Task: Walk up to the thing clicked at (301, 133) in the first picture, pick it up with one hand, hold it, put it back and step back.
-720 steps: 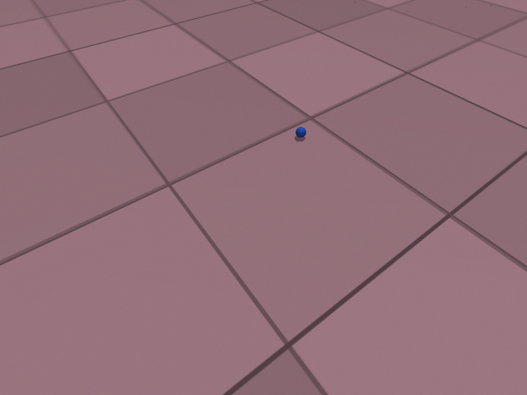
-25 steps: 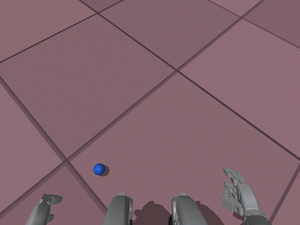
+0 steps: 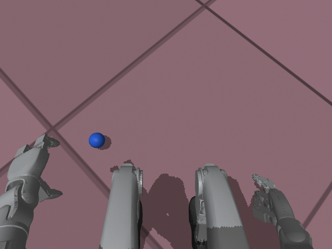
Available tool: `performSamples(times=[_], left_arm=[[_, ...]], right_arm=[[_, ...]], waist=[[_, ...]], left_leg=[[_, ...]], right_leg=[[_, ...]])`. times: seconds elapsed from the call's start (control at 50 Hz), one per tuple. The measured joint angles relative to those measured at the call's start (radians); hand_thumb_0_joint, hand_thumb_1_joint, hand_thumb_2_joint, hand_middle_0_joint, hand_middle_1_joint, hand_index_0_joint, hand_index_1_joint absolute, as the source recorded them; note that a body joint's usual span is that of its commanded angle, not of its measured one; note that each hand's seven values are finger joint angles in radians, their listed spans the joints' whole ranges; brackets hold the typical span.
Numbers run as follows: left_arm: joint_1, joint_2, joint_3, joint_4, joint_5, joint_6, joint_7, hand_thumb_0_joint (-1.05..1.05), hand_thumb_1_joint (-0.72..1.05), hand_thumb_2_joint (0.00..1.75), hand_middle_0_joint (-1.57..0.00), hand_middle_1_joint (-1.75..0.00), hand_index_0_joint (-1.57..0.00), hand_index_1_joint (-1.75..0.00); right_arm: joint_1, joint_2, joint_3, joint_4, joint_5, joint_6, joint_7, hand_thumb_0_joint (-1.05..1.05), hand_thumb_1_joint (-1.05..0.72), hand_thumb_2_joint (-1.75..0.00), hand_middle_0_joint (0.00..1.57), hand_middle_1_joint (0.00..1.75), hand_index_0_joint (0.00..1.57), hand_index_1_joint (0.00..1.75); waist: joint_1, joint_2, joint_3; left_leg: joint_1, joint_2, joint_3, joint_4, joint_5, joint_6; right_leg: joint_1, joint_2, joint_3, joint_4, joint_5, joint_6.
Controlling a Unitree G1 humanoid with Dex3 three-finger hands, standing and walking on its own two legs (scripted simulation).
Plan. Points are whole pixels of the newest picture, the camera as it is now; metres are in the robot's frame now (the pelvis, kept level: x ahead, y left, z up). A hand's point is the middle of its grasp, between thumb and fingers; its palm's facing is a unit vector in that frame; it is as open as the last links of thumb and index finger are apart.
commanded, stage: rise first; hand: left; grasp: from above
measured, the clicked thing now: (96, 140) +0.43 +0.30 -0.44
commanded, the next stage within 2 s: approach in 1.44 s
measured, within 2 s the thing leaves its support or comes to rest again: neither
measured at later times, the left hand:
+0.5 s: hand (64, 155) +0.34 +0.34 -0.25, palm faces -0.45 -0.15 -0.88, open 14.1 cm
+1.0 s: hand (72, 149) +0.37 +0.34 -0.30, palm faces -0.44 -0.07 -0.89, open 14.1 cm
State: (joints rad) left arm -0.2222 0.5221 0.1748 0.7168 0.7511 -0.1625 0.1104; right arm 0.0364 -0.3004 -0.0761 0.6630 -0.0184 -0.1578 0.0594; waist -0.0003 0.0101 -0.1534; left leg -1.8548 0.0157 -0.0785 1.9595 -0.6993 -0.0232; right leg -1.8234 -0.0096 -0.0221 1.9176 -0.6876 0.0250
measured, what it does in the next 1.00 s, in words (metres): lowers itself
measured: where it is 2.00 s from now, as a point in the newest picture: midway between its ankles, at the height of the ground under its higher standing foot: (165, 235)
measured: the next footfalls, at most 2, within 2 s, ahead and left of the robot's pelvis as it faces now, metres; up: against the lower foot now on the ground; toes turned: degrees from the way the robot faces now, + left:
none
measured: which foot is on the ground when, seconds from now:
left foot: down 0.00-1.00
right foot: down 0.00-1.00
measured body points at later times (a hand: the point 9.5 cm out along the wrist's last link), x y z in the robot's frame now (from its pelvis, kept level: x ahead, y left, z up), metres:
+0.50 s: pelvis -0.03 +0.01 -0.11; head +0.18 +0.06 +0.29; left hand +0.36 +0.34 -0.20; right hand +0.06 -0.28 -0.23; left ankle +0.06 +0.13 -0.44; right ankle +0.07 -0.13 -0.44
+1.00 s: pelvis -0.02 +0.01 -0.14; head +0.19 +0.07 +0.25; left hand +0.39 +0.34 -0.25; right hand +0.07 -0.27 -0.26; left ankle +0.06 +0.13 -0.44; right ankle +0.07 -0.13 -0.44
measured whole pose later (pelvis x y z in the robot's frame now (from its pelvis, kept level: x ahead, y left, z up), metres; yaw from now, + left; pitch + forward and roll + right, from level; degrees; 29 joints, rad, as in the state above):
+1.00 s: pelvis -0.02 +0.01 -0.14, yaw -4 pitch +32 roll -8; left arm -0.72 0.75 0.19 1.33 1.31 -0.39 0.43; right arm 0.07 -0.26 -0.02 0.79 -0.15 -0.02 0.14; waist -0.11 -0.03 -0.08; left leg -2.29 -0.01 -0.14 2.42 -0.69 -0.01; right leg -2.22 0.00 -0.04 2.33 -0.67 0.05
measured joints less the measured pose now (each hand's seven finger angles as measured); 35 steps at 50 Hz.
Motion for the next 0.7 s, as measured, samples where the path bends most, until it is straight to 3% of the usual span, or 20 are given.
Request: performSamples(times=[0.14,0.26,0.4,0.58,0.7], left_arm=[[-0.135,0.06,0.023,0.091,0.111,-0.066,0.008,0.0,-0.51,1.01,-0.07,-1.06,-0.07,-1.06],[-0.207,0.116,0.03,0.198,0.19,-0.125,0.026,0.0,-0.51,1.02,-0.07,-1.05,-0.07,-1.04],[-0.284,0.162,0.023,0.302,0.294,-0.196,0.095,0.0,-0.52,1.03,-0.07,-1.01,-0.07,-1.01],[-0.378,0.19,0.023,0.417,0.421,-0.203,0.185,0.0,-0.52,1.03,-0.08,-0.97,-0.07,-0.97],[-0.416,0.199,0.016,0.47,0.475,-0.207,0.217,0.0,-0.51,1.01,-0.09,-0.95,-0.08,-0.96]], right_arm=[[0.027,0.012,0.003,0.046,-0.011,0.044,0.009,0.01,-0.87,-0.89,0.2,0.3,0.2,0.3],[0.062,0.021,0.016,0.078,-0.02,0.074,0.016,0.01,-0.87,-0.89,0.2,0.3,0.2,0.3],[0.089,0.019,0.033,0.103,-0.042,0.1,0.03,0.01,-0.88,-0.89,0.2,0.3,0.2,0.3],[0.07,0.014,0.038,0.1,-0.074,0.132,0.052,0.0,-0.88,-0.89,0.2,0.3,0.2,0.3],[0.05,0.018,0.036,0.102,-0.09,0.14,0.063,0.0,-0.89,-0.89,0.2,0.3,0.2,0.3]], waist=[[-0.002,0.002,0.039],[-0.024,0.0,0.055],[-0.053,-0.009,0.064],[-0.082,-0.016,0.068],[-0.086,-0.022,0.069]], left_leg=[[-0.151,-0.001,-0.017,0.139,0.016,-0.002],[-0.23,-0.003,-0.029,0.219,0.03,0.003],[-0.289,-0.009,-0.042,0.291,0.032,0.008],[-0.349,-0.018,-0.051,0.354,0.03,0.015],[-0.378,-0.022,-0.051,0.384,0.024,0.017]], right_leg=[[-0.147,0.009,-0.007,0.129,0.022,0.002],[-0.219,0.014,-0.012,0.197,0.041,0.008],[-0.265,0.015,-0.02,0.255,0.042,0.013],[-0.311,0.014,-0.025,0.307,0.036,0.016],[-0.336,0.012,-0.023,0.337,0.027,0.02]])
